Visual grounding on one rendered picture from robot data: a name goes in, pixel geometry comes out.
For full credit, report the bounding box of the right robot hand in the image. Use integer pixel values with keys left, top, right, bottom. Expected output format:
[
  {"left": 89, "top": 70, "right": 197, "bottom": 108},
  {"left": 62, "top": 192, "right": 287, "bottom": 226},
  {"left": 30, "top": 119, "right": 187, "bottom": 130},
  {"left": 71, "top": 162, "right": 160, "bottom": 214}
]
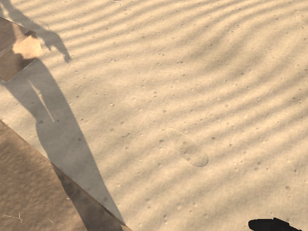
[{"left": 248, "top": 218, "right": 302, "bottom": 231}]

